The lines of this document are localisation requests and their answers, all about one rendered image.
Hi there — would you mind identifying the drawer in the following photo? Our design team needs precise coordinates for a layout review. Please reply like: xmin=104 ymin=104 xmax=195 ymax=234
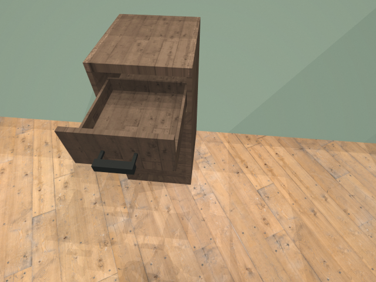
xmin=55 ymin=78 xmax=187 ymax=172

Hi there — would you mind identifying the handle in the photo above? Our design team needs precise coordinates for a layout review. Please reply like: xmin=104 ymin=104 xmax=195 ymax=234
xmin=91 ymin=150 xmax=138 ymax=174

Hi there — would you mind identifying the cabinet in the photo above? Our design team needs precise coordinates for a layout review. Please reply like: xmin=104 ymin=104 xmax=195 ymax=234
xmin=82 ymin=14 xmax=200 ymax=184

